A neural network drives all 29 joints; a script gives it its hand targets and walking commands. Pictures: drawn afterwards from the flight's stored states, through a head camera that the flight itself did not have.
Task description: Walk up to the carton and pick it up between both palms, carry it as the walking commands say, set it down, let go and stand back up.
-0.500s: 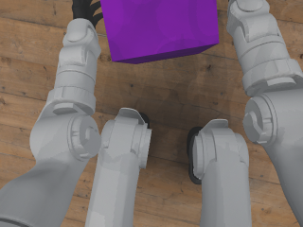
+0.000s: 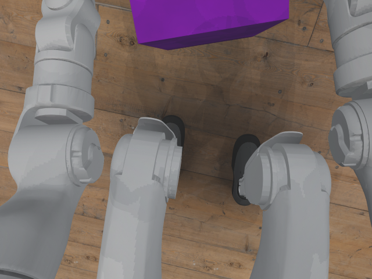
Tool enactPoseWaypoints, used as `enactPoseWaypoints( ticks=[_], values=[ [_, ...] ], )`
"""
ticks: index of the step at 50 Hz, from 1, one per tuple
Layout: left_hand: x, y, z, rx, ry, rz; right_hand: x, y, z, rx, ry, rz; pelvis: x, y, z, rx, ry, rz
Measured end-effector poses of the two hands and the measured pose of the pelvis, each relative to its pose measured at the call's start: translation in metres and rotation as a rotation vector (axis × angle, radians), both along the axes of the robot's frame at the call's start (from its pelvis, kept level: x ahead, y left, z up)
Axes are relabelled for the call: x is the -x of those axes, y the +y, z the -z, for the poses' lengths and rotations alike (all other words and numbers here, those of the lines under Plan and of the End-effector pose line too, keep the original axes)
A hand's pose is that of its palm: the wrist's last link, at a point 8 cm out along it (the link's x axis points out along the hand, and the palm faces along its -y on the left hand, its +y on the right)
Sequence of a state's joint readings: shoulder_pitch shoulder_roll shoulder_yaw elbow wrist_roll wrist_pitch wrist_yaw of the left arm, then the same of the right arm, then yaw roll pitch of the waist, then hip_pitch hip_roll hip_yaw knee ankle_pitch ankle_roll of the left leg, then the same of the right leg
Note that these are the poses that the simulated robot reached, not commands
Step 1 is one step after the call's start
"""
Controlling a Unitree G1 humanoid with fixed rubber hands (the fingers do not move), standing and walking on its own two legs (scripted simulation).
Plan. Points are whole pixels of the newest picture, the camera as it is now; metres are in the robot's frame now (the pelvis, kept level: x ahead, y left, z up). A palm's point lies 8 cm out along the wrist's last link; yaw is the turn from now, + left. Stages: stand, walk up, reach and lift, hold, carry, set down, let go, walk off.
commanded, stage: set down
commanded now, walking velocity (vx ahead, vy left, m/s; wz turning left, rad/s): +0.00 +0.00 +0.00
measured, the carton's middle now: out of the picture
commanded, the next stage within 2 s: let go in 1.14 s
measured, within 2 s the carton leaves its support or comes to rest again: neither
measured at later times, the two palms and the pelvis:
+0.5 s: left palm out of the picture +0.53 +0.23 +0.00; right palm out of the picture +0.60 -0.12 +0.00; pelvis +0.02 +0.01 +0.11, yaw -1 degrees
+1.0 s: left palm out of the picture +0.52 +0.25 +0.16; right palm out of the picture +0.61 -0.13 +0.15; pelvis +0.06 +0.00 +0.25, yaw +0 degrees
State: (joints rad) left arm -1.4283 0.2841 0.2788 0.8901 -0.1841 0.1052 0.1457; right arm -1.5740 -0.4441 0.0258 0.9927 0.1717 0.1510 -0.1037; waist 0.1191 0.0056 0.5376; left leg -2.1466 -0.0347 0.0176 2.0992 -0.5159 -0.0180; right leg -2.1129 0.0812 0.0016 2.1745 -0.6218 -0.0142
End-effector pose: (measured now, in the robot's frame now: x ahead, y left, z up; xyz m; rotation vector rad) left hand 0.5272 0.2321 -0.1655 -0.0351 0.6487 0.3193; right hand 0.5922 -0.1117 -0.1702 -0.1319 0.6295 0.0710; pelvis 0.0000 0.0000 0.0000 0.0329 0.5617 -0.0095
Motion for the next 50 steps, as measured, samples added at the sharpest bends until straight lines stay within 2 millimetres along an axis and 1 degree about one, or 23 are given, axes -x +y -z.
enactPoseWaypoints(
  ticks=[4, 8, 12, 18, 25, 28, 29, 32, 36, 42, 46, 50],
  values=[
    [0.008, 0.007, -0.017, 0.005, 0.021, -0.025, 0.001, 0.001, -0.028, 0.023, 0.005, 0.000, 0.000, 0.000, -0.013, 0.013, -0.014, -0.002],
    [0.006, 0.011, -0.053, -0.001, -0.011, -0.025, -0.003, -0.003, -0.059, 0.038, 0.017, 0.014, 0.001, 0.000, -0.032, 0.018, -0.035, -0.011],
    [0.001, 0.011, -0.084, 0.005, -0.027, -0.024, -0.008, 0.000, -0.089, 0.023, 0.011, 0.011, 0.001, 0.001, -0.049, 0.024, -0.005, -0.011],
    [0.002, 0.004, -0.115, 0.016, 0.007, -0.016, -0.007, -0.003, -0.124, 0.009, 0.036, 0.021, -0.004, 0.005, -0.074, 0.033, 0.082, -0.009],
    [0.000, -0.001, -0.161, 0.001, 0.005, -0.010, -0.010, -0.009, -0.167, 0.000, 0.026, 0.021, -0.015, 0.006, -0.107, 0.029, 0.190, -0.007],
    [-0.001, 0.001, -0.182, -0.012, -0.002, -0.021, -0.009, -0.016, -0.182, 0.007, 0.029, 0.029, -0.022, 0.004, -0.122, 0.022, 0.224, -0.006],
    [-0.001, 0.002, -0.190, -0.019, -0.010, -0.019, -0.010, -0.016, -0.190, -0.002, 0.018, 0.029, -0.024, 0.004, -0.127, 0.020, 0.229, -0.006],
    [0.003, 0.005, -0.205, -0.027, 0.025, -0.011, -0.008, -0.018, -0.204, -0.003, 0.036, 0.023, -0.030, 0.003, -0.145, 0.016, 0.244, -0.004],
    [-0.002, 0.003, -0.237, -0.032, -0.010, 0.005, -0.010, -0.022, -0.229, -0.006, 0.023, 0.020, -0.039, 0.000, -0.171, 0.009, 0.254, -0.004],
    [-0.002, 0.001, -0.269, -0.005, 0.002, 0.012, -0.013, -0.029, -0.271, 0.027, 0.007, 0.007, -0.052, -0.004, -0.205, 0.001, 0.256, -0.003],
    [0.002, 0.007, -0.293, -0.016, 0.000, 0.005, -0.013, -0.026, -0.295, 0.015, 0.011, -0.004, -0.058, -0.006, -0.228, -0.001, 0.247, 0.002],
    [0.003, 0.014, -0.323, -0.023, -0.029, -0.001, -0.013, -0.021, -0.323, 0.002, -0.009, -0.009, -0.063, -0.005, -0.248, 0.006, 0.229, -0.002]
  ],
)
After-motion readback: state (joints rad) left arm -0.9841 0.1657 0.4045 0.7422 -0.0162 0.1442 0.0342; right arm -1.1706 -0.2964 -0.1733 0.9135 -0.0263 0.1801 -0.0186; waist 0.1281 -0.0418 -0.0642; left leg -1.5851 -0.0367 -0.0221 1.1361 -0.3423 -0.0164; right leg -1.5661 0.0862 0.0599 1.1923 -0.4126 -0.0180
